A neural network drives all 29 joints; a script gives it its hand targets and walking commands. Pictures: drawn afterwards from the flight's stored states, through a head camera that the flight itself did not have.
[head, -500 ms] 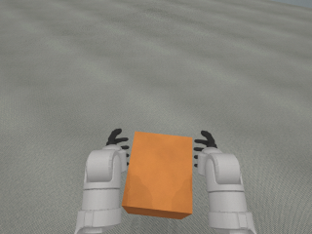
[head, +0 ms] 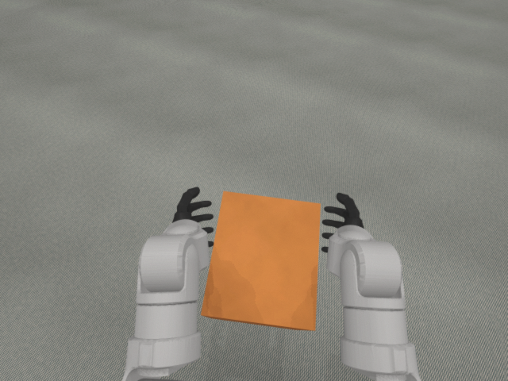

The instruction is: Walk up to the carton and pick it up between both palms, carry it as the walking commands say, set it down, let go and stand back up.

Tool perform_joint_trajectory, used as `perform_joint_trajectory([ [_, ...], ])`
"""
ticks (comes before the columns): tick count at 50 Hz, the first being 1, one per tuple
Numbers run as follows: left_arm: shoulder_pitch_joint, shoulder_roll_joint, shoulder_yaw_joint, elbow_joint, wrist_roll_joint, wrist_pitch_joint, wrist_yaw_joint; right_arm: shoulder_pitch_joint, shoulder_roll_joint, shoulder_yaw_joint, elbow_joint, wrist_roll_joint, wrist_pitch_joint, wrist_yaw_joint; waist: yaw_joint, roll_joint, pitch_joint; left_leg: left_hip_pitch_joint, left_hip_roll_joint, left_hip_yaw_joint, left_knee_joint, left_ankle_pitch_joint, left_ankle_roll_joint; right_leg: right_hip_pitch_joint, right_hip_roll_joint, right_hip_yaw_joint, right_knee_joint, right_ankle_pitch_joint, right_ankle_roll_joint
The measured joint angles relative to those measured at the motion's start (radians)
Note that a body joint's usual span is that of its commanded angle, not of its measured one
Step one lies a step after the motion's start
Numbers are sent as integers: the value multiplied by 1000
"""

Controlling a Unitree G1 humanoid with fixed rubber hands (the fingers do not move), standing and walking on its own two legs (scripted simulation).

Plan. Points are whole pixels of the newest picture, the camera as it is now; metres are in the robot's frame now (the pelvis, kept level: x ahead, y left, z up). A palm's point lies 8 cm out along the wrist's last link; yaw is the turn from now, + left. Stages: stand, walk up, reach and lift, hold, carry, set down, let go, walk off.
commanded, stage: carry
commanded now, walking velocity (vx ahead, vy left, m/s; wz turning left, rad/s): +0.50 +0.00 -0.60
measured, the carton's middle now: (262, 265) +0.34 +0.01 -0.03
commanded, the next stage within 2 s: none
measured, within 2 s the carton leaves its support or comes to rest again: neither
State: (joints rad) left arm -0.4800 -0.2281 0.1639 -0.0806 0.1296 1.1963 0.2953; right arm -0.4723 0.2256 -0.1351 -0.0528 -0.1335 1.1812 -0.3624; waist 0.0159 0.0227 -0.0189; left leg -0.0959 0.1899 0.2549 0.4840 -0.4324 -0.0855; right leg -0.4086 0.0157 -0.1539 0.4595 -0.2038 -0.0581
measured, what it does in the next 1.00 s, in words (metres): walks ahead: left foot, then right foot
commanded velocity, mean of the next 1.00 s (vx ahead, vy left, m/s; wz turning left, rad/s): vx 0.01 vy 0.00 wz -0.01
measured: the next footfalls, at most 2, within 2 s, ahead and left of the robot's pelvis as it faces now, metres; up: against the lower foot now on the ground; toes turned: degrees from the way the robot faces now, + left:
left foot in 0.24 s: +0.23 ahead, +0.11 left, +0.00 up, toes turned +2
right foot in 0.48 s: +0.31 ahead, -0.11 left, +0.00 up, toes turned -15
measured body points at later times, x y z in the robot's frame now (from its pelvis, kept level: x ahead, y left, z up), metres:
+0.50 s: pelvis +0.28 +0.00 +0.00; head +0.34 -0.01 +0.45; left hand +0.64 +0.07 +0.08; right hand +0.60 -0.17 +0.07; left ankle +0.19 +0.11 -0.73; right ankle +0.27 -0.10 -0.73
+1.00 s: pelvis +0.53 -0.03 -0.02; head +0.59 -0.01 +0.43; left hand +0.87 +0.06 +0.02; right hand +0.84 -0.18 +0.03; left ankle +0.45 +0.06 -0.70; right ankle +0.46 -0.10 -0.73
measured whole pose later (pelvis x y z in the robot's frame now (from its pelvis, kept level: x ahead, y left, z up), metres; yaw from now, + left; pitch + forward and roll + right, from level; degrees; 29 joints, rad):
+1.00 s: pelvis +0.53 -0.03 -0.02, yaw -5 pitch +5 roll -3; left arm -0.41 -0.20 0.07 -0.06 0.13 1.21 0.23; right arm -0.37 0.18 -0.12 -0.11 -0.05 1.19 -0.37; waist 0.00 0.01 0.02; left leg -0.39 0.01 0.02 0.97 -0.59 -0.02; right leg -0.30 -0.01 -0.25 0.69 -0.46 -0.05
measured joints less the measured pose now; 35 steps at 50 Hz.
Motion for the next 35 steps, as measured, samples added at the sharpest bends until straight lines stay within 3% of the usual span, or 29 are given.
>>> perform_joint_trajectory([
  [1,-6,-3,-5,13,5,-9,-6,4,-2,-7,-8,-2,-3,2,-5,5,-3,-29,24,-9,108,-11,-4,8,4,-8,17,69,-5],
  [2,-10,-4,-12,30,12,-19,-18,13,-6,-15,-14,-2,-6,5,-8,10,-4,-81,28,-50,249,-25,-9,13,8,-14,53,45,-4],
  [5,-5,-3,-25,66,32,-18,-53,33,-14,-27,-7,11,0,2,-10,-5,3,-240,-47,-145,528,-73,-13,69,10,14,48,-55,8],
  [7,11,4,-35,50,32,2,-50,32,-13,-24,2,29,9,-12,-8,-14,13,-311,-89,-154,485,-74,-20,116,9,41,-7,-52,25],
  [9,19,7,-41,19,19,15,-19,23,-10,-16,-3,46,14,-29,-4,-24,31,-352,-122,-156,329,-47,-11,153,4,71,-44,-59,31],
  [11,17,6,-36,-19,6,23,5,11,-5,-10,-16,51,10,-31,-1,-34,54,-346,-141,-152,103,98,12,182,-2,100,-37,-91,44],
  [12,16,6,-31,-35,4,23,8,5,-2,-8,-20,47,6,-27,1,-34,61,-326,-136,-141,24,254,47,187,-1,108,-3,-119,50],
  [13,18,7,-24,-48,2,17,8,2,0,0,-19,42,-6,-20,7,-48,67,-307,-139,-117,23,294,89,174,-14,109,60,-147,53],
  [15,23,10,-14,-66,-1,6,4,-3,1,10,-16,30,-20,-2,12,-59,72,-262,-141,-89,18,217,126,121,-13,119,211,-251,58],
  [17,20,8,-15,-76,-11,8,17,-9,4,5,-21,21,-20,6,6,-43,72,-224,-133,-88,-13,177,126,79,5,107,256,-309,56],
  [19,9,4,-16,-83,-16,8,28,-16,6,-4,-34,12,-19,14,7,-21,73,-185,-120,-86,-48,159,118,46,18,81,204,-283,60],
  [21,1,0,-14,-86,-9,2,20,-15,6,-6,-46,1,-25,27,7,-1,72,-146,-110,-83,-62,135,109,28,22,55,108,-183,62],
  [24,3,0,-12,-72,5,-6,-23,5,-2,1,-63,-3,-22,32,0,5,52,-91,-118,-78,-17,57,91,58,0,18,-44,83,41],
  [27,24,8,-37,-36,6,-12,-66,47,-19,10,-73,8,-13,16,-18,35,0,-110,-103,-103,120,49,60,96,-4,-11,11,-44,21],
  [29,21,8,-46,-9,19,-5,-74,63,-26,14,-74,23,2,-2,-26,13,-28,-126,-125,-126,148,9,45,116,-27,-13,34,-109,25],
  [31,14,5,-50,-4,31,6,-64,62,-26,16,-73,36,13,-18,-35,-18,-32,-147,-146,-129,111,46,33,135,-52,-16,62,-155,33],
  [34,36,14,-51,-23,27,16,-31,54,-22,37,-35,46,6,-25,-24,-68,-34,-94,-162,-89,45,47,61,124,-84,1,167,-187,49],
  [35,49,20,-45,-33,24,21,-31,45,-18,45,-14,42,6,-22,-20,-66,-40,-73,-161,-88,26,41,74,97,-86,2,233,-138,61],
])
